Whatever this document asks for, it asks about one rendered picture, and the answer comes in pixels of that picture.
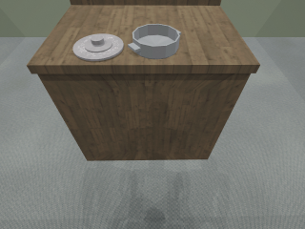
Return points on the lid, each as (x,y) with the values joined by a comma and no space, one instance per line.
(84,49)

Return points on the table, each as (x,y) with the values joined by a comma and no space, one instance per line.
(130,107)

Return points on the knob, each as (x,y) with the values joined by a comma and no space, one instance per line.
(97,40)

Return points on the pot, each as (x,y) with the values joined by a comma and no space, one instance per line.
(155,41)

